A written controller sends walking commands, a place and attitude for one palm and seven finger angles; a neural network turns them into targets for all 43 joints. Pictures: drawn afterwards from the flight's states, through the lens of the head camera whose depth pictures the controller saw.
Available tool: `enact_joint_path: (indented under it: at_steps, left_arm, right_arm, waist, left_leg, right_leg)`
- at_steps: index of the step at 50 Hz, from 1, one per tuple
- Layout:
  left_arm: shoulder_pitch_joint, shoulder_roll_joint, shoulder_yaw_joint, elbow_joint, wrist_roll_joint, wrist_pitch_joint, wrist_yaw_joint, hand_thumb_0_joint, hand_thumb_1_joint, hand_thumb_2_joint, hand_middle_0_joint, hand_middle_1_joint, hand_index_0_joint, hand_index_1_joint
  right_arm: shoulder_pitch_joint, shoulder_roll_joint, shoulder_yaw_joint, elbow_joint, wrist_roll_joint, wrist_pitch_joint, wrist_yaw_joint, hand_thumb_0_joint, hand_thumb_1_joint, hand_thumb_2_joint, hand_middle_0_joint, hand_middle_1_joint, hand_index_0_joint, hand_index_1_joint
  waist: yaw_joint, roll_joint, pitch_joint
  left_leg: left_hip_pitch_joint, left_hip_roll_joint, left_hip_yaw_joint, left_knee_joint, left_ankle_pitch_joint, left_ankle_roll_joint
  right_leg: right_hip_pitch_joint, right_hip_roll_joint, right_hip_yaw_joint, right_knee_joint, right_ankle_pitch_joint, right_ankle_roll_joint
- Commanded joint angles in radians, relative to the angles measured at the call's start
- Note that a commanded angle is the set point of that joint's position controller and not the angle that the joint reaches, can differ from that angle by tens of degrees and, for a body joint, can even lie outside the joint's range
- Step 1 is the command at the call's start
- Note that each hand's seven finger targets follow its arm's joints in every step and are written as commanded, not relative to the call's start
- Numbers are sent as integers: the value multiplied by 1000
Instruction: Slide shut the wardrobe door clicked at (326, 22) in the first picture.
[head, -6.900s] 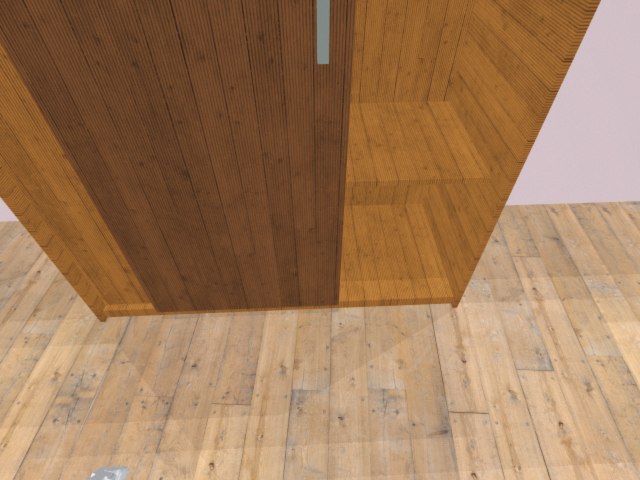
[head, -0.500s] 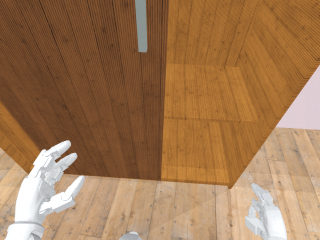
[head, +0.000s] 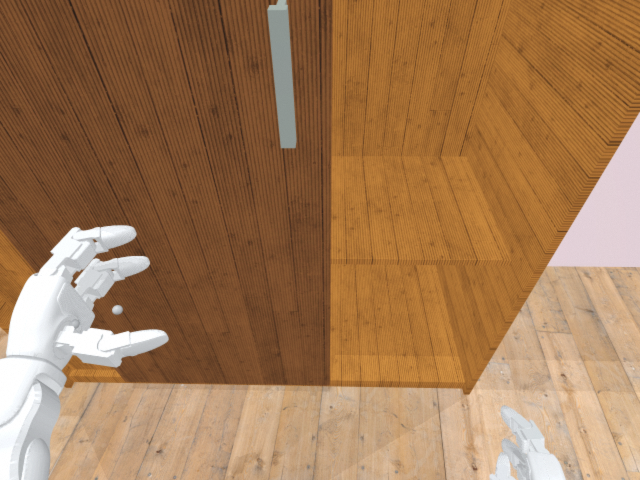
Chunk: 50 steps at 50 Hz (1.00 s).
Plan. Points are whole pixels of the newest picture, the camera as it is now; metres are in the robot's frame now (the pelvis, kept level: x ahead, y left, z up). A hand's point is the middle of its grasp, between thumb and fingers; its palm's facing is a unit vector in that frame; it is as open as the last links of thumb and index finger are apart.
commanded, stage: raise the hand with hooked fingers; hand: left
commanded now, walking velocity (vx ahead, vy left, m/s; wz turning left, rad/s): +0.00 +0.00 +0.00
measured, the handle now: (285, 77) +0.53 +0.10 +0.27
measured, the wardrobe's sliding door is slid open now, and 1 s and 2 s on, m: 0.43 0.43 0.43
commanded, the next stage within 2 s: move the hooked fingers beside the handle in 1.06 s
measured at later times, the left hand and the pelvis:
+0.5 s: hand (29, 205) +0.26 +0.29 +0.27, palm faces +0.16 -0.98 -0.13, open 13.9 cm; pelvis +0.00 +0.00 +0.01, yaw +2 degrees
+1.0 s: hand (53, 179) +0.28 +0.27 +0.28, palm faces +0.15 -0.98 -0.13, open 14.0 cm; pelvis +0.01 -0.01 +0.01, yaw +1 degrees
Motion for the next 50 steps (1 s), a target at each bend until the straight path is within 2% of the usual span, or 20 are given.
enact_joint_path:
  at_steps: [1,6,8,10,11,13,18,20,24,28,29,31,33,35,38,40,41,45,47,50]
  left_arm:
    - [-278,250,140,-255,-25,-13,12,0,-337,370,-288,-1095,-288,-1095]
    - [-382,273,143,-199,-23,106,-8,0,-453,320,-297,-1170,-297,-1170]
    - [-434,299,156,-217,-19,150,-13,0,-500,300,-300,-1200,-300,-1200]
    - [-464,321,165,-211,-17,191,-17,0,-500,300,-300,-1200,-300,-1200]
    - [-499,325,165,-206,-17,208,-21,0,-500,300,-300,-1200,-300,-1200]
    - [-558,357,182,-201,-15,235,-30,0,-500,300,-300,-1200,-300,-1200]
    - [-676,413,202,-188,-9,286,-48,0,-500,300,-300,-1200,-300,-1200]
    - [-694,438,214,-131,-13,311,-57,0,-500,300,-300,-1200,-300,-1200]
    - [-799,483,214,-88,0,361,-81,0,-500,300,-300,-1200,-300,-1200]
    - [-864,542,245,-72,1,385,-99,0,-500,300,-300,-1200,-300,-1200]
    - [-839,521,231,-39,0,394,-108,0,-500,300,-300,-1200,-300,-1200]
    - [-755,481,215,41,-14,410,-121,0,-500,300,-300,-1200,-300,-1200]
    - [-740,491,216,46,-17,422,-130,0,-500,300,-300,-1200,-300,-1200]
    - [-733,521,246,-2,-21,417,-124,0,-500,300,-300,-1200,-300,-1200]
    - [-796,550,278,-124,-19,386,-105,0,-500,300,-300,-1200,-300,-1200]
    - [-787,561,295,-145,-19,365,-85,0,-500,300,-300,-1200,-300,-1200]
    - [-792,555,301,-144,-20,359,-81,0,-500,300,-300,-1200,-300,-1200]
    - [-773,542,289,-97,-12,369,-72,0,-500,300,-300,-1200,-300,-1200]
    - [-788,529,271,-100,-8,379,-77,0,-500,300,-300,-1200,-300,-1200]
    - [-779,506,240,-71,-8,391,-86,0,-500,300,-300,-1200,-300,-1200]
  right_arm:
    - [-162,-93,-22,-176,2,-65,-13,0,-900,-900,200,300,200,300]
    - [-191,-91,-6,-181,13,-31,-15,0,-900,-900,200,300,200,300]
    - [-206,-91,-1,-191,15,-15,-15,0,-900,-900,200,300,200,300]
    - [-219,-87,8,-195,17,5,-14,0,-900,-900,200,300,200,300]
    - [-227,-88,11,-197,21,12,-13,0,-900,-900,200,300,200,300]
    - [-240,-87,13,-199,23,25,-15,0,-900,-900,200,300,200,300]
    - [-270,-87,25,-202,28,50,-17,0,-900,-900,200,300,200,300]
    - [-272,-89,30,-195,32,58,-17,0,-900,-900,200,300,200,300]
    - [-292,-99,32,-201,39,64,-18,0,-900,-900,200,300,200,300]
    - [-301,-106,32,-205,44,64,-15,0,-900,-900,200,300,200,300]
    - [-297,-106,31,-208,45,66,-13,0,-900,-900,200,300,200,300]
    - [-287,-110,30,-205,49,72,-5,0,-900,-900,200,300,200,300]
    - [-291,-118,25,-212,53,75,-2,0,-900,-900,200,300,200,300]
    - [-297,-117,23,-219,50,79,2,0,-900,-900,200,300,200,300]
    - [-305,-113,19,-235,48,68,1,0,-900,-900,200,300,200,300]
    - [-299,-107,20,-223,43,67,-3,0,-900,-900,200,300,200,300]
    - [-297,-108,19,-223,43,61,-4,0,-900,-900,200,300,200,300]
    - [-284,-108,17,-203,41,64,-9,0,-900,-900,200,300,200,300]
    - [-288,-109,16,-208,44,61,-9,0,-900,-900,200,300,200,300]
    - [-284,-107,18,-206,45,71,-11,0,-900,-900,200,300,200,300]
  waist:
    - [15,54,-126]
    - [16,57,-81]
    - [18,47,-112]
    - [26,63,-102]
    - [17,60,-108]
    - [13,41,-128]
    - [14,79,-147]
    - [18,37,-118]
    - [13,81,-122]
    - [17,50,-159]
    - [16,55,-158]
    - [19,11,-104]
    - [18,-27,-99]
    - [31,-20,-125]
    - [25,47,-189]
    - [29,36,-182]
    - [24,74,-179]
    - [25,46,-147]
    - [18,67,-155]
    - [14,24,-140]
  left_leg:
    - [234,-20,-54,-123,124,26]
    - [253,-24,-69,-158,115,22]
    - [275,-24,-75,-165,128,21]
    - [278,-29,-74,-168,138,21]
    - [288,-29,-75,-170,137,20]
    - [311,-29,-78,-174,138,21]
    - [338,-32,-81,-183,146,19]
    - [314,-34,-85,-190,117,19]
    - [325,-39,-87,-197,99,22]
    - [338,-42,-86,-188,117,27]
    - [338,-44,-85,-185,118,27]
    - [298,-44,-83,-185,98,25]
    - [286,-44,-83,-182,85,28]
    - [283,-45,-76,-166,120,28]
    - [336,-46,-71,-154,147,30]
    - [328,-43,-67,-151,159,29]
    - [337,-46,-63,-146,159,31]
    - [316,-44,-59,-144,179,30]
    - [330,-47,-58,-140,193,32]
    - [321,-46,-60,-138,189,32]
  right_leg:
    - [-68,35,-5,-133,209,-7]
    - [-55,37,-7,-167,215,-11]
    - [-40,37,-10,-170,223,-13]
    - [-26,36,-3,-185,228,-18]
    - [-33,36,-6,-188,231,-16]
    - [-32,37,-6,-194,230,-15]
    - [-20,34,-4,-207,230,-20]
    - [-20,34,-4,-224,196,-19]
    - [-35,27,1,-226,182,-20]
    - [-22,24,3,-229,189,-19]
    - [-28,25,3,-224,193,-18]
    - [-42,25,2,-233,186,-15]
    - [-56,22,4,-230,176,-9]
    - [-27,15,12,-223,206,-13]
    - [-28,18,14,-207,230,-13]
    - [-14,18,13,-209,234,-13]
    - [-25,18,20,-210,248,-12]
    - [-16,15,15,-206,283,-9]
    - [-23,14,17,-198,313,-7]
    - [-23,14,15,-202,313,-4]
